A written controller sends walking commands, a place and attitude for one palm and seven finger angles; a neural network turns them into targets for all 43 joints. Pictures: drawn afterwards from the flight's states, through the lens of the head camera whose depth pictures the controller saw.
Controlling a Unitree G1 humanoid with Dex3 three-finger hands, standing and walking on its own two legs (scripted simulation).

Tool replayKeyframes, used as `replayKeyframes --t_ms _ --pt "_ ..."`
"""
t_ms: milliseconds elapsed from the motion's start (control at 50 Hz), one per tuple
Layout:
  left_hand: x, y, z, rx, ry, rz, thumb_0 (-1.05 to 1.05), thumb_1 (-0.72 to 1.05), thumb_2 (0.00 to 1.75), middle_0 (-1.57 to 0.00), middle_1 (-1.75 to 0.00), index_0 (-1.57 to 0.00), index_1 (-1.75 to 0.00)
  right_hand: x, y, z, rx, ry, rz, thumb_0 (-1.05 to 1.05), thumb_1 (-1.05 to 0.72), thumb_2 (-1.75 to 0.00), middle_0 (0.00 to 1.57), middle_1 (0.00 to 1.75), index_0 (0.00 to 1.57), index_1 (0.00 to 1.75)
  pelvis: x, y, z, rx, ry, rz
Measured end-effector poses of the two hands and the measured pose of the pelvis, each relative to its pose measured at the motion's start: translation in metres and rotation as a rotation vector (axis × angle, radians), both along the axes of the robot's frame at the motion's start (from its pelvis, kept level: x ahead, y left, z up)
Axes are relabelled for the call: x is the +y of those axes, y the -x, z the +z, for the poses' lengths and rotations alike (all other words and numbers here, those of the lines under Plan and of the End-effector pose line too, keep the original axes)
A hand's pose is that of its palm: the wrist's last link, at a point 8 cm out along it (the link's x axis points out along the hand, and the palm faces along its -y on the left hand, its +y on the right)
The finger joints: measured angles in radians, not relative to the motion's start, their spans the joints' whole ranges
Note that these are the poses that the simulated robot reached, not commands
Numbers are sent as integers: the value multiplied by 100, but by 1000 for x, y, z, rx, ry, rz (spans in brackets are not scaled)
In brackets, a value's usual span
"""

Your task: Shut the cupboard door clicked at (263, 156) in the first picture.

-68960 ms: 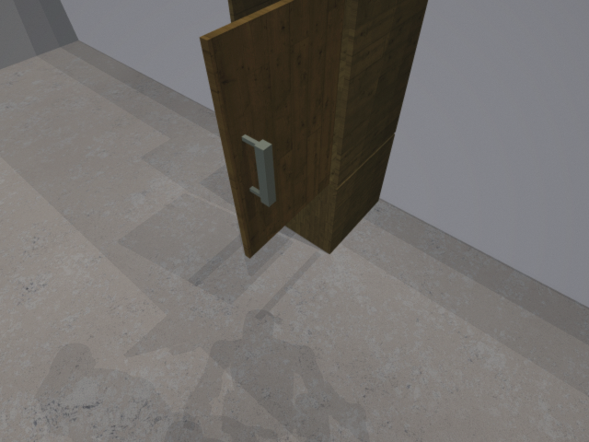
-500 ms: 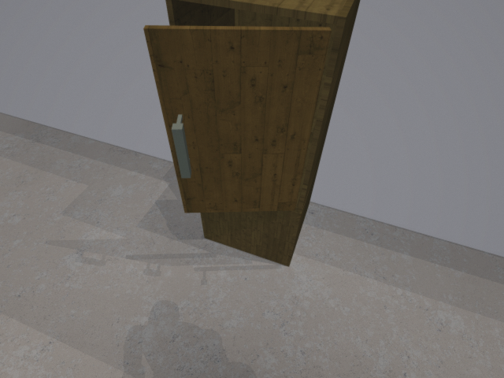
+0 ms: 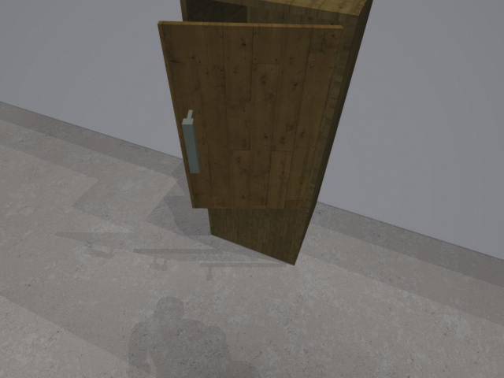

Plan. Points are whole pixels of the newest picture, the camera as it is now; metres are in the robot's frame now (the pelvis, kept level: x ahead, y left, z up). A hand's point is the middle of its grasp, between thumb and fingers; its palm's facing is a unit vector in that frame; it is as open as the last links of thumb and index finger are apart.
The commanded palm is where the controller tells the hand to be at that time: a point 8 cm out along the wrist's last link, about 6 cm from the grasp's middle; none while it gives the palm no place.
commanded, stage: look again from close up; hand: left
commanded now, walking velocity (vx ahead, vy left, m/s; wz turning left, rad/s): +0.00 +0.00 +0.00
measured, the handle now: (192, 142) +0.67 +0.20 -0.03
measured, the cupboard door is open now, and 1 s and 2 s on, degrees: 23 23 23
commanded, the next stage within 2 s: shuffle to correct the standing spot in 0.38 s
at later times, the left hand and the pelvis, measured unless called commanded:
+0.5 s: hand out of the picture -0.02 +0.13 -0.17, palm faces +0.06 -0.99 -0.15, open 7.3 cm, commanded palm none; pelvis +0.02 -0.01 +0.00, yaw +0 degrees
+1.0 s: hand out of the picture +0.14 +0.17 -0.18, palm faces +0.05 -0.99 -0.13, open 7.4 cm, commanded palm none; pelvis +0.15 +0.01 +0.00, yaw +1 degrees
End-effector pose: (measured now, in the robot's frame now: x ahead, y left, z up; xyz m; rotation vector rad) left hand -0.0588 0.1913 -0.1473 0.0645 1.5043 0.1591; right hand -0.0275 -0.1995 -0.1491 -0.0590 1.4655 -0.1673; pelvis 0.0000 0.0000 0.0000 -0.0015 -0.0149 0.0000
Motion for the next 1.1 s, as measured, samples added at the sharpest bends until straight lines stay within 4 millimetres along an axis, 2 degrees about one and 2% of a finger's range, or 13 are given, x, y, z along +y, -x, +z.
replayKeyframes --t_ms 120,220,320,420,580,700,800,860,920,1000,1100 --pt "-2 17 10 25 -29 32 0 91 90 -20 -30 -20 -30 -13 -11 -2 -5 5 23 2 -92 -90 20 29 20 30 -3 1 2 8 -4 6" --pt "-4 27 3 88 -16 15 0 91 90 -20 -30 -20 -30 -22 -19 -2 -46 30 -9 1 -92 -90 20 29 20 30 -8 -6 -2 -13 18 -1" --pt "-7 4 -4 60 6 -13 0 91 90 -20 -30 -20 -30 -21 -20 3 -40 38 -11 1 -91 -90 20 29 20 30 -11 -15 -2 -11 9 -6" --pt "-10 -23 1 -5 0 -10 0 91 90 -20 -30 -20 -30 -17 -22 2 4 16 20 1 -91 -90 20 29 20 30 -11 -19 1 16 -1 2" --pt "-13 -38 6 5 -15 -18 0 91 90 -20 -30 -20 -30 -22 -35 0 7 3 9 1 -92 -90 20 29 20 30 -17 -35 2 22 -10 -7" --pt "-15 -49 -4 32 3 -2 0 91 90 -20 -30 -20 -30 -28 -57 -2 -6 17 6 1 -91 -90 20 29 20 30 -19 -63 -5 19 10 -8" --pt "-9 -69 -18 43 26 38 0 91 90 -20 -30 -20 -30 -26 -97 -6 -4 54 48 1 -91 -90 20 29 20 30 -8 -97 -17 15 33 29" --pt "-1 -88 -23 70 41 36 0 91 90 -20 -30 -20 -30 -20 -130 -5 -51 78 58 1 -91 -90 20 29 20 30 1 -116 -20 12 1 13" --pt "12 -123 -18 55 33 4 0 91 90 -20 -30 -20 -30 -13 -149 1 -95 90 47 0 -91 -90 20 29 20 30 9 -131 -14 12 5 9" --pt "28 -191 -9 -59 10 -19 0 91 90 -20 -30 -20 -30 0 -155 12 -59 69 41 0 -91 -90 20 29 20 30 12 -151 -2 24 5 17" --pt "50 -262 2 -156 -48 -39 2 95 90 -20 -30 -20 -30 12 -158 17 18 33 22 0 -91 -90 20 29 20 30 9 -180 4 33 5 18"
